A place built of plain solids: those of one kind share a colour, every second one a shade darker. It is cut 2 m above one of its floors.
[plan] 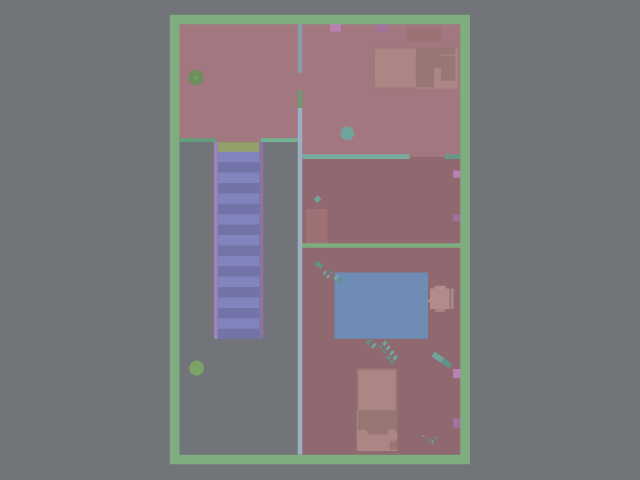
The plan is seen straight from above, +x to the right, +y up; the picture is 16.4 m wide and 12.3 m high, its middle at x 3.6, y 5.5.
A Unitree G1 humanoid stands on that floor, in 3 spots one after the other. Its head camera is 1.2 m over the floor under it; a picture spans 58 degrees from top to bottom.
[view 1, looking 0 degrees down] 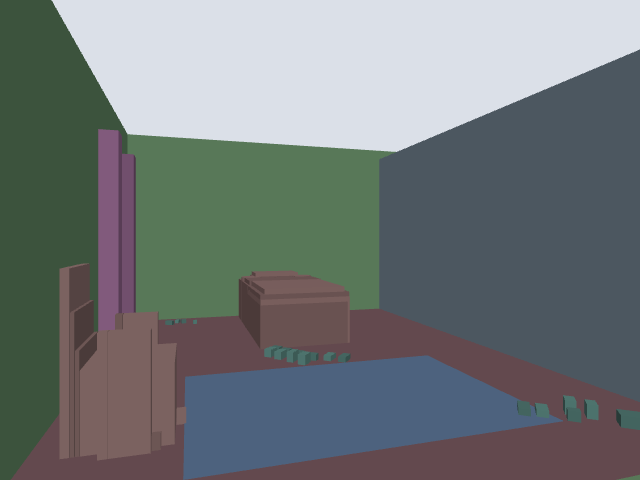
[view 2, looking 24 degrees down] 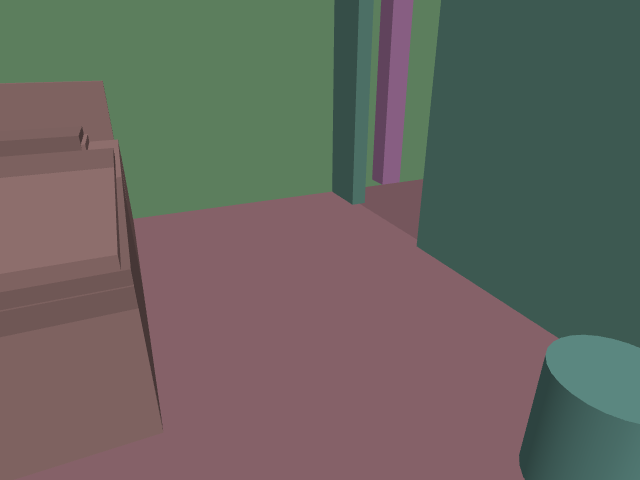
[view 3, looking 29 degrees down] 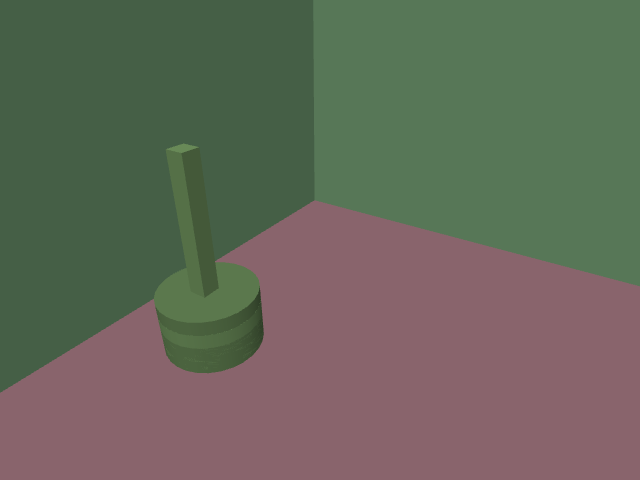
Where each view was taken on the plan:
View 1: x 6.35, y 6.94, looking -107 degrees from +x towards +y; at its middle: wall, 7.25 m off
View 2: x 3.79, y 9.33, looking -24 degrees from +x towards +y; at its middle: upper_floor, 2.95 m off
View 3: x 1.51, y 8.76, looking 123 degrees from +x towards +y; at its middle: upper_floor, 2.48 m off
